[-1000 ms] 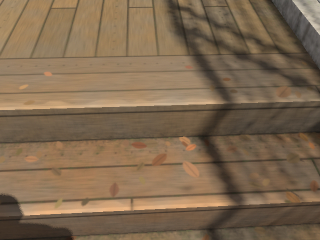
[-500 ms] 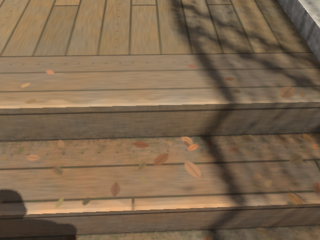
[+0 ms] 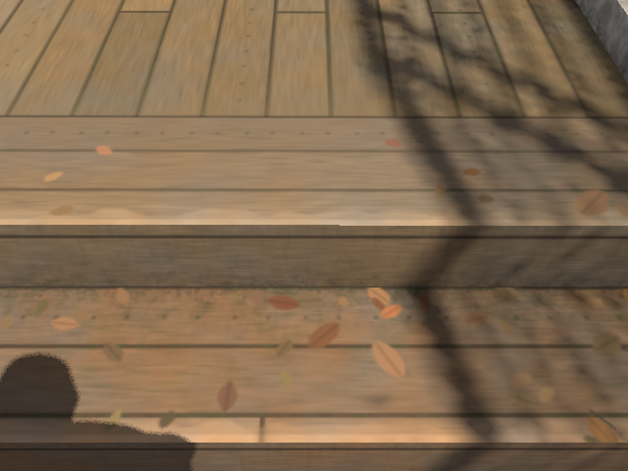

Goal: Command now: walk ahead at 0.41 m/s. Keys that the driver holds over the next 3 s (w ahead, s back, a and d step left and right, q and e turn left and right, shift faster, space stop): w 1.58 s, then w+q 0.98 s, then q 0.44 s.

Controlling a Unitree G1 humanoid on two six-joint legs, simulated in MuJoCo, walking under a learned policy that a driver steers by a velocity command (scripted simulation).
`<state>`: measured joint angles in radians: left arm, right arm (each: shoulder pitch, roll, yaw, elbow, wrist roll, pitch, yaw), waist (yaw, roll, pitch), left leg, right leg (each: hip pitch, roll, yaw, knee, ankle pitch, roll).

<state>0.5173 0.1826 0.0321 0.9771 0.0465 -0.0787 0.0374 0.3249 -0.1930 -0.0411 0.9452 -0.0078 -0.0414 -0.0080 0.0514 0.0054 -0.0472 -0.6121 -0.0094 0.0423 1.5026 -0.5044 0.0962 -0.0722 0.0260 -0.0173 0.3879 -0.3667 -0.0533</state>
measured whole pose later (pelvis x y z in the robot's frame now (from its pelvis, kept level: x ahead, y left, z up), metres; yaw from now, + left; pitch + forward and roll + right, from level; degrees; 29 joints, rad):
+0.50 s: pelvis +0.28 +0.07 +0.16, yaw +0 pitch +2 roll +1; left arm 0.02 0.09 0.00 0.63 0.02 -0.06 0.02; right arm 0.49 -0.16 -0.03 1.13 -0.03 -0.11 0.02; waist 0.00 -0.03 -0.04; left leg -0.28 -0.03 0.14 0.61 -0.38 0.07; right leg -1.21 0.04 0.06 2.09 -0.21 -0.16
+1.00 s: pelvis +0.59 +0.04 +0.34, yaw +1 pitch +3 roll -1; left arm 0.51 0.17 0.04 1.10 0.02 -0.12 -0.02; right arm 0.04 -0.05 0.01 0.60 -0.02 -0.06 -0.03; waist 0.01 0.02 -0.06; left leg -1.26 -0.02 -0.06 2.12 -0.27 0.15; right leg -0.23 0.06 -0.14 0.53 -0.36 -0.09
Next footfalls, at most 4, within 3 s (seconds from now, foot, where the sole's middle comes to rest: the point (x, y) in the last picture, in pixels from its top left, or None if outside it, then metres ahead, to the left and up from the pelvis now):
0.22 left None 0.29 0.14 -0.60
0.70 right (361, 362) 0.58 -0.02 -0.43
1.18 left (276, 164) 0.89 0.15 -0.25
1.70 right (371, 82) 1.17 -0.03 -0.25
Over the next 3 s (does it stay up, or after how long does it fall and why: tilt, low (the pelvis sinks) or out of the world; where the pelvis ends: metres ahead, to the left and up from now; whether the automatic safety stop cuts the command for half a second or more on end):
stays up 1.63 0.20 0.52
